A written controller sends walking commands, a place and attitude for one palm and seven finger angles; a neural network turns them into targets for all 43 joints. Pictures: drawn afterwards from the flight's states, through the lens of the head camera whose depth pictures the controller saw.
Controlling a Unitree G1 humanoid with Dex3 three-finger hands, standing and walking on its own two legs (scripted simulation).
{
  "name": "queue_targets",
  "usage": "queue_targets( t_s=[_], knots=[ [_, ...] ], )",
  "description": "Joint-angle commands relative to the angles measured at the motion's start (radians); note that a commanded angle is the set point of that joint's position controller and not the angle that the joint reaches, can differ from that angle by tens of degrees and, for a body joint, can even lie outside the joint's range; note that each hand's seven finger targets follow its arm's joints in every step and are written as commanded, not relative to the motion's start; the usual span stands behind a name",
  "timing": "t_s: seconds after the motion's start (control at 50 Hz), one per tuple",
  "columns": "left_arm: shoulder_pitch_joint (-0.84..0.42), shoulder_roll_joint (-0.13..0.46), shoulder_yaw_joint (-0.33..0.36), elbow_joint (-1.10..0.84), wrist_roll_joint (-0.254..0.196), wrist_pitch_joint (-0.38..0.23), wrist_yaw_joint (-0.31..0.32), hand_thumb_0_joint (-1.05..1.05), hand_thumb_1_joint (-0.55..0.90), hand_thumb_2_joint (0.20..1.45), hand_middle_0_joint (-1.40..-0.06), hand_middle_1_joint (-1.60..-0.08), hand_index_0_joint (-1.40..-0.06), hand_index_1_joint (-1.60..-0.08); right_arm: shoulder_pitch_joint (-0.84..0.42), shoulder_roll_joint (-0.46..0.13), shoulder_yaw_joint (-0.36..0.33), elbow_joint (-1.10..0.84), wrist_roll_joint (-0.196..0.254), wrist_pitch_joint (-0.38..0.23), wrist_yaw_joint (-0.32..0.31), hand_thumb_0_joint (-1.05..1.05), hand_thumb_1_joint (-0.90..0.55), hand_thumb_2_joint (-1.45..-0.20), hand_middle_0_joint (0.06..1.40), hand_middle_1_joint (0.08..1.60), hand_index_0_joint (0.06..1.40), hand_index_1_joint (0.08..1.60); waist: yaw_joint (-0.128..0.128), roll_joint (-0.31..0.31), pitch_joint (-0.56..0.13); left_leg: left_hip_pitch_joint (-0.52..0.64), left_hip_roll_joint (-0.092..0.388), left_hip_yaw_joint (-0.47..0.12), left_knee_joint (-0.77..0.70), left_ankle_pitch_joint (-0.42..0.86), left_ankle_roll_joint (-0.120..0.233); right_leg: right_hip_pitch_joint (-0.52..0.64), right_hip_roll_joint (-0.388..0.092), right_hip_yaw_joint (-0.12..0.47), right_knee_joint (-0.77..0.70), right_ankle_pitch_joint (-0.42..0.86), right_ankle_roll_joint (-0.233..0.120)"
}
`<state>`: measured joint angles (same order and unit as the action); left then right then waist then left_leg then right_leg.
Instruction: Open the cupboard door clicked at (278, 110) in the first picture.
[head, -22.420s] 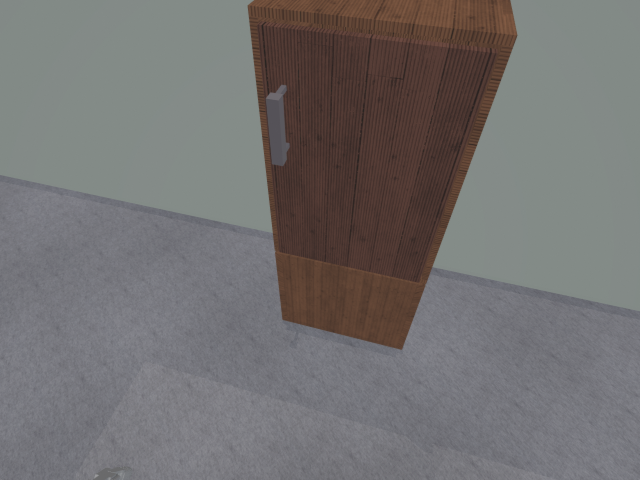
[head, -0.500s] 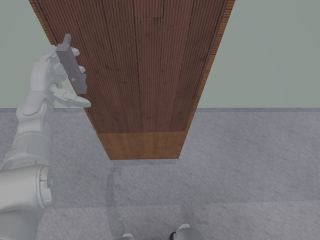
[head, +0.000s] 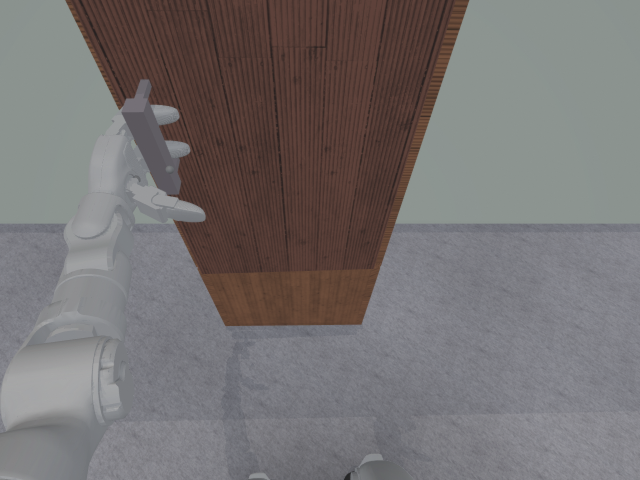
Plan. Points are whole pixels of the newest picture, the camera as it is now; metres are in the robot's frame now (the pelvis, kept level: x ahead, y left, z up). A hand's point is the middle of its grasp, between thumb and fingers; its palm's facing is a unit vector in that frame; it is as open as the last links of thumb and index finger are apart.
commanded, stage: slide the fingers in behind the handle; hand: left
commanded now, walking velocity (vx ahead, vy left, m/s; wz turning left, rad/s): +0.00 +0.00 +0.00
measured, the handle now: (158, 140) +0.53 +0.19 +0.10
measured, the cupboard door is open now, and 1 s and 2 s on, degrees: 2 2 34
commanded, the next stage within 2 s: close the thumb around the handle in 0.20 s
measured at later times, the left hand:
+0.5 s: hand (170, 169) +0.47 +0.17 +0.11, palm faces -0.04 -1.00 -0.02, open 13.0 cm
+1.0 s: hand (172, 165) +0.48 +0.17 +0.10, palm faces -0.03 -1.00 -0.01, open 5.6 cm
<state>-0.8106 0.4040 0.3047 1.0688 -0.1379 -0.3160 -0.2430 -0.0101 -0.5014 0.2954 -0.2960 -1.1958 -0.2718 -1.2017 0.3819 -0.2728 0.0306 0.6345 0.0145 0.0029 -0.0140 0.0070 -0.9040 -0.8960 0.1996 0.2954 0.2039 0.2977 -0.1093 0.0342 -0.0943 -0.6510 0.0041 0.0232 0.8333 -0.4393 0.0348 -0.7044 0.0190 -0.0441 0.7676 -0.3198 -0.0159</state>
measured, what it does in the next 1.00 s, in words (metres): stands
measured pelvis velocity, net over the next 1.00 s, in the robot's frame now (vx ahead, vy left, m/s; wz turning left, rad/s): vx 0.00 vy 0.00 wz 0.01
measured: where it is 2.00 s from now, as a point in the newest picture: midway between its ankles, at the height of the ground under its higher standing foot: outside the picture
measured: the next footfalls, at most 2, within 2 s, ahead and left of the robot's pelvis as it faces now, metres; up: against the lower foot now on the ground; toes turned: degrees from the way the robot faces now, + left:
none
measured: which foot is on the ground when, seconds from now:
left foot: down 0.00-1.00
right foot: down 0.00-1.00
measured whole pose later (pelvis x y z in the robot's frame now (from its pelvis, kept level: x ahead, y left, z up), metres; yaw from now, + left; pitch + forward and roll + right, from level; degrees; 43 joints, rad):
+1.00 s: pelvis +0.00 +0.00 +0.00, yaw +1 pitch +16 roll -2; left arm -0.88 0.42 0.30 1.12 -0.14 -0.32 -0.24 0.01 0.72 0.83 -0.39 -1.34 -0.39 -1.34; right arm 0.39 -0.28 0.03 0.65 0.01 -0.01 -0.02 0.01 -0.90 -0.90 0.20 0.30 0.20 0.30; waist -0.12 0.03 -0.09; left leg -0.69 0.00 0.01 0.85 -0.44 0.03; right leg -0.73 0.01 -0.05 0.78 -0.32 -0.02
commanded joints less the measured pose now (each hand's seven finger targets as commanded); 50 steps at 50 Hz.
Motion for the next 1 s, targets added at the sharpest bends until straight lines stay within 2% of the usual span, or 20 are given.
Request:
queue_targets(
  t_s=[0.0,0.08,0.16,0.18,0.22,0.26,0.28,0.32,0.36,0.44,0.48,0.54,0.6,0.64,0.68,0.76,0.78,0.86,0.92,0.98],
  knots=[
    [-0.460,0.205,0.014,-0.232,-0.015,-0.085,-0.015,0.000,-0.500,0.300,-0.300,-1.200,-0.300,-1.200,0.104,-0.155,-0.055,-0.072,-0.002,-0.031,-0.015,0.000,-0.900,-0.900,0.200,0.300,0.200,0.300,-0.018,0.053,-0.410,0.178,-0.003,-0.049,-0.094,0.409,-0.018,0.251,0.019,0.026,-0.047,0.347,-0.014],
    [-0.445,0.186,0.005,-0.264,-0.025,-0.091,-0.011,0.000,-0.500,0.300,-0.300,-1.200,-0.300,-1.200,0.106,-0.157,-0.059,-0.074,-0.003,-0.037,-0.013,0.000,-0.900,-0.900,0.200,0.300,0.200,0.300,-0.012,0.060,-0.437,0.219,0.002,-0.060,-0.095,0.446,-0.027,0.242,0.023,0.017,-0.046,0.343,-0.015],
    [-0.475,0.153,-0.029,-0.294,-0.025,-0.094,-0.005,0.000,-0.500,0.300,-0.300,-1.200,-0.300,-1.200,0.104,-0.157,-0.062,-0.073,-0.002,-0.040,-0.012,0.000,-0.900,-0.900,0.200,0.300,0.200,0.300,-0.027,0.040,-0.426,0.227,0.001,-0.061,-0.098,0.445,-0.023,0.238,0.025,0.016,-0.051,0.345,-0.013],
    [-0.461,0.186,0.003,-0.301,-0.024,-0.097,0.000,0.000,-0.500,0.300,-0.300,-1.200,-0.300,-1.200,0.104,-0.159,-0.064,-0.067,-0.003,-0.040,-0.013,0.000,-0.900,-0.900,0.200,0.300,0.200,0.300,-0.012,0.064,-0.446,0.239,0.002,-0.063,-0.095,0.465,-0.028,0.241,0.022,0.018,-0.049,0.352,-0.014],
    [-0.452,0.163,-0.017,-0.264,-0.023,-0.090,0.000,0.000,-0.500,0.300,-0.300,-1.200,-0.300,-1.200,0.101,-0.156,-0.058,-0.064,-0.002,-0.038,-0.012,0.000,-0.900,-0.900,0.200,0.300,0.200,0.300,-0.022,0.036,-0.403,0.211,0.001,-0.058,-0.103,0.428,-0.026,0.241,0.023,0.015,-0.057,0.339,-0.013],
    [-0.459,0.192,0.006,-0.263,-0.023,-0.092,0.003,0.000,-0.500,0.300,-0.300,-1.200,-0.300,-1.200,0.102,-0.159,-0.060,-0.063,-0.002,-0.038,-0.015,0.000,-0.900,-0.900,0.200,0.300,0.200,0.300,-0.021,-0.008,-0.395,0.174,-0.003,-0.053,-0.104,0.393,-0.015,0.271,0.022,0.022,-0.060,0.341,-0.012],
    [-0.470,0.188,-0.004,-0.238,-0.019,-0.090,0.001,0.000,-0.500,0.300,-0.300,-1.200,-0.300,-1.200,0.097,-0.158,-0.057,-0.060,0.001,-0.037,-0.017,0.000,-0.900,-0.900,0.200,0.300,0.200,0.300,-0.029,0.003,-0.368,0.159,-0.004,-0.052,-0.109,0.372,-0.015,0.261,0.020,0.024,-0.062,0.332,-0.011],
    [-0.513,0.169,-0.025,-0.205,-0.013,-0.084,-0.003,0.000,-0.388,0.348,-0.308,-1.212,-0.308,-1.212,0.094,-0.156,-0.053,-0.054,0.000,-0.040,-0.019,0.000,-0.900,-0.900,0.200,0.300,0.200,0.300,-0.044,0.022,-0.326,0.144,-0.006,-0.053,-0.113,0.313,-0.015,0.219,0.017,0.023,-0.067,0.279,-0.011],
    [-0.529,0.226,0.018,-0.217,-0.008,-0.093,0.000,0.000,-0.276,0.396,-0.316,-1.224,-0.316,-1.224,0.101,-0.163,-0.054,-0.054,-0.003,-0.044,-0.024,0.000,-0.900,-0.900,0.200,0.300,0.200,0.300,-0.032,0.034,-0.361,0.156,-0.008,-0.057,-0.108,0.324,-0.014,0.232,0.016,0.026,-0.060,0.279,-0.015],
    [-0.505,0.182,-0.008,-0.205,-0.014,-0.091,-0.012,0.000,-0.052,0.492,-0.332,-1.248,-0.332,-1.248,0.100,-0.155,-0.050,-0.060,-0.005,-0.049,-0.018,0.000,-0.900,-0.900,0.200,0.300,0.200,0.300,-0.025,0.060,-0.412,0.185,-0.007,-0.060,-0.102,0.369,-0.023,0.233,0.017,0.022,-0.049,0.304,-0.015],
    [-0.469,0.191,0.005,-0.191,-0.020,-0.089,-0.014,0.000,0.060,0.540,-0.340,-1.260,-0.340,-1.260,0.103,-0.157,-0.052,-0.063,-0.004,-0.048,-0.018,0.000,-0.900,-0.900,0.200,0.300,0.200,0.300,-0.019,0.041,-0.422,0.184,-0.005,-0.060,-0.096,0.393,-0.023,0.237,0.018,0.020,-0.046,0.318,-0.013],
    [-0.508,0.214,0.016,-0.174,-0.016,-0.079,-0.014,0.000,0.228,0.612,-0.352,-1.278,-0.352,-1.278,0.107,-0.164,-0.053,-0.061,-0.004,-0.044,-0.019,0.000,-0.900,-0.900,0.200,0.300,0.200,0.300,-0.034,-0.013,-0.380,0.126,-0.006,-0.055,-0.101,0.334,-0.014,0.247,0.017,0.025,-0.053,0.303,-0.009],
    [-0.485,0.238,0.042,-0.180,-0.011,-0.081,-0.009,0.000,0.396,0.684,-0.364,-1.296,-0.364,-1.296,0.111,-0.164,-0.053,-0.065,-0.005,-0.042,-0.019,0.000,-0.900,-0.900,0.200,0.300,0.200,0.300,-0.017,0.010,-0.406,0.134,-0.009,-0.053,-0.098,0.361,-0.014,0.261,0.017,0.028,-0.046,0.322,-0.012],
    [-0.475,0.226,0.031,-0.186,-0.011,-0.080,-0.012,0.000,0.508,0.732,-0.372,-1.308,-0.372,-1.308,0.110,-0.161,-0.054,-0.069,-0.004,-0.039,-0.018,0.000,-0.900,-0.900,0.200,0.300,0.200,0.300,-0.021,0.007,-0.408,0.139,-0.007,-0.051,-0.095,0.369,-0.014,0.257,0.017,0.028,-0.048,0.329,-0.011],
    [-0.511,0.192,-0.005,-0.198,-0.010,-0.083,-0.015,0.000,0.620,0.780,-0.380,-1.320,-0.380,-1.320,0.109,-0.158,-0.052,-0.066,-0.004,-0.039,-0.018,0.000,-0.900,-0.900,0.200,0.300,0.200,0.300,-0.032,0.060,-0.398,0.163,-0.005,-0.058,-0.095,0.374,-0.021,0.217,0.017,0.021,-0.044,0.309,-0.012],
    [-0.494,0.215,0.019,-0.201,-0.012,-0.083,-0.007,0.000,0.844,0.876,-0.396,-1.344,-0.396,-1.344,0.119,-0.164,-0.057,-0.066,-0.005,-0.037,-0.017,0.000,-0.900,-0.900,0.200,0.300,0.200,0.300,-0.028,0.018,-0.414,0.172,-0.003,-0.062,-0.091,0.386,-0.018,0.226,0.022,0.021,-0.046,0.312,-0.012],
    [-0.492,0.193,0.003,-0.190,-0.013,-0.080,-0.008,0.000,0.900,0.900,-0.400,-1.350,-0.400,-1.350,0.116,-0.161,-0.055,-0.067,-0.005,-0.037,-0.017,0.000,-0.900,-0.900,0.200,0.300,0.200,0.300,-0.030,0.033,-0.408,0.168,-0.003,-0.061,-0.096,0.376,-0.020,0.219,0.020,0.019,-0.048,0.304,-0.011],
    [-0.535,0.198,-0.002,-0.156,-0.007,-0.071,-0.004,0.000,0.900,0.900,-0.400,-1.350,-0.400,-1.350,0.119,-0.165,-0.052,-0.057,-0.005,-0.038,-0.019,0.000,-0.900,-0.900,0.200,0.300,0.200,0.300,-0.047,0.012,-0.346,0.125,-0.005,-0.060,-0.098,0.306,-0.013,0.196,0.019,0.021,-0.055,0.257,-0.012],
    [-0.551,0.224,0.014,-0.168,0.000,-0.076,0.000,0.000,0.900,0.900,-0.400,-1.350,-0.400,-1.350,0.123,-0.166,-0.053,-0.056,-0.006,-0.039,-0.021,0.000,-0.900,-0.900,0.200,0.300,0.200,0.300,-0.045,0.031,-0.386,0.135,-0.007,-0.062,-0.095,0.317,-0.013,0.205,0.017,0.027,-0.051,0.268,-0.011],
    [-0.545,0.208,0.000,-0.158,0.006,-0.077,-0.002,0.000,0.900,0.900,-0.400,-1.350,-0.400,-1.350,0.127,-0.164,-0.053,-0.056,-0.009,-0.042,-0.018,0.000,-0.900,-0.900,0.200,0.300,0.200,0.300,-0.047,0.050,-0.395,0.153,-0.004,-0.065,-0.088,0.337,-0.017,0.183,0.017,0.023,-0.044,0.267,-0.011]
  ],
)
